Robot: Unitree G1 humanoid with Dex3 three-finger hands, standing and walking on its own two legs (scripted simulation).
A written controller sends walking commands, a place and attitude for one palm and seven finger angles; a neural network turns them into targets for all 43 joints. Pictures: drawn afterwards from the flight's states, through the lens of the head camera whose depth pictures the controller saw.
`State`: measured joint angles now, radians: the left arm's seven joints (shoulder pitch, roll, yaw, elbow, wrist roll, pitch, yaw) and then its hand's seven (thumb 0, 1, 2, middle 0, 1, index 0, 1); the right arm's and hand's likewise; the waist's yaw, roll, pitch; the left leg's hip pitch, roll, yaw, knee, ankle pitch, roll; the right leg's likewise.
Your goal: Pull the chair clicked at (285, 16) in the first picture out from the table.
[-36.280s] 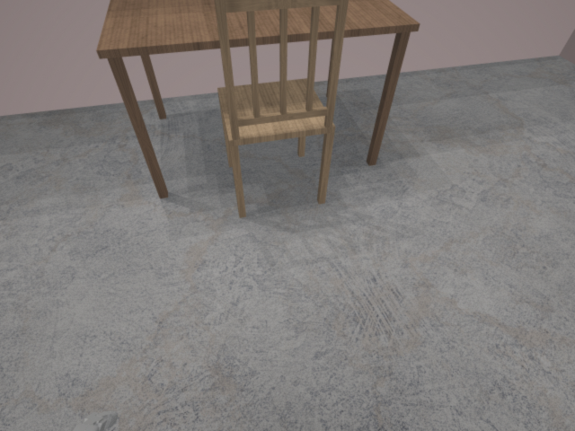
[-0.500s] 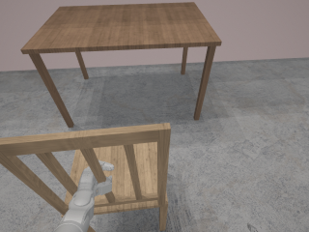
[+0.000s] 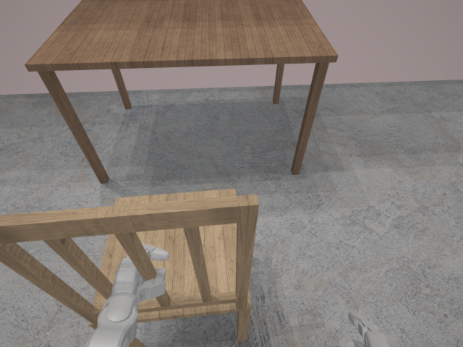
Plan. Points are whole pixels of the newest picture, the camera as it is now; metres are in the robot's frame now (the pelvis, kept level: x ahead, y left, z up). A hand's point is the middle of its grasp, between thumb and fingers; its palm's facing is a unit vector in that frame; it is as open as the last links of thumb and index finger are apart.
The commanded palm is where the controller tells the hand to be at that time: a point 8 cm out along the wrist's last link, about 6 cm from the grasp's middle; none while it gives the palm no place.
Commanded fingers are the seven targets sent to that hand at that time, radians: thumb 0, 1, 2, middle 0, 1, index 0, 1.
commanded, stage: stop walking, hand still on the chair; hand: left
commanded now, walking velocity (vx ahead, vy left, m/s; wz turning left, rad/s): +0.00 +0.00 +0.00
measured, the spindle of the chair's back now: (149, 274) +0.26 +0.18 -0.07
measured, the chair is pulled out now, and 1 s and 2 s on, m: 0.63 0.63 0.63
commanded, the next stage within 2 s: open the thumb and straighten the fingers in 0.08 s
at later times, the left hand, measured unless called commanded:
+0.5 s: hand (152, 278) +0.26 +0.17 -0.07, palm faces +0.12 -0.97 -0.23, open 10.2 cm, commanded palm +0.23 +0.22 -0.04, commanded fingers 0.00 -0.55 0.20 -0.32 -0.94 -0.32 -0.94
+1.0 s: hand (151, 279) +0.26 +0.18 -0.07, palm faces +0.12 -0.97 -0.23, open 17.3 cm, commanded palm +0.23 +0.23 -0.05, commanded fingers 0.00 -0.55 0.20 0.00 0.00 0.00 0.00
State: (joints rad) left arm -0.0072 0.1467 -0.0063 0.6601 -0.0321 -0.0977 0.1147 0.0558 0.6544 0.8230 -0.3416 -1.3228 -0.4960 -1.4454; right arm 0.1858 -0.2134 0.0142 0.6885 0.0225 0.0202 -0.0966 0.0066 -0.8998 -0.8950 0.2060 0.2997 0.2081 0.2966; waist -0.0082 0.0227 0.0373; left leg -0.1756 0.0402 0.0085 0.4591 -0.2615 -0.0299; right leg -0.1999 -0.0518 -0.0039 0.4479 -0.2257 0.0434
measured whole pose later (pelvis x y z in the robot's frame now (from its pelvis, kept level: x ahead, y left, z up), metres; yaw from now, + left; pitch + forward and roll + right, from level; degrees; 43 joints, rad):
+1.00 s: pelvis +0.03 +0.00 -0.04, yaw +3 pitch +10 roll -1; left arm 0.23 0.18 0.03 0.14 -0.05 0.12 0.07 -0.01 -0.53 0.20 -0.04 -0.10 -0.03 -0.09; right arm 0.22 -0.26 -0.01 0.56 0.02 -0.09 -0.08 0.01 -0.90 -0.90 0.20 0.30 0.21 0.30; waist -0.03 0.06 -0.10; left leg -0.56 0.03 -0.05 0.84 -0.46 -0.04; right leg -0.56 -0.07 -0.04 0.82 -0.44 0.04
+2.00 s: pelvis +0.01 -0.01 -0.06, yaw +4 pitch +11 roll -2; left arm 0.75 0.18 0.02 -0.23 -0.12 0.00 0.02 -0.02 -0.54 0.20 -0.01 -0.01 -0.01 0.00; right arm 0.22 -0.20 -0.03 0.53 0.04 -0.15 -0.13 0.01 -0.90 -0.90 0.20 0.30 0.21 0.30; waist 0.00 0.05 -0.15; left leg -0.68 0.03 -0.08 0.99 -0.51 -0.04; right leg -0.66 -0.06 -0.07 0.95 -0.48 0.03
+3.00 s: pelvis +0.02 -0.02 -0.01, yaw +2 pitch -4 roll +0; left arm 0.62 0.38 0.18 -0.36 -0.04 0.07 0.13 0.00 0.41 0.66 -0.15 -0.20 -0.43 -0.31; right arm 0.18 -0.23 0.02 0.64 0.03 -0.17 -0.13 0.01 -0.90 -0.90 0.20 0.30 0.21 0.30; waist 0.06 0.10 0.03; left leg -0.14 0.06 -0.04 0.53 -0.33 -0.06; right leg -0.15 -0.04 -0.06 0.54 -0.32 0.01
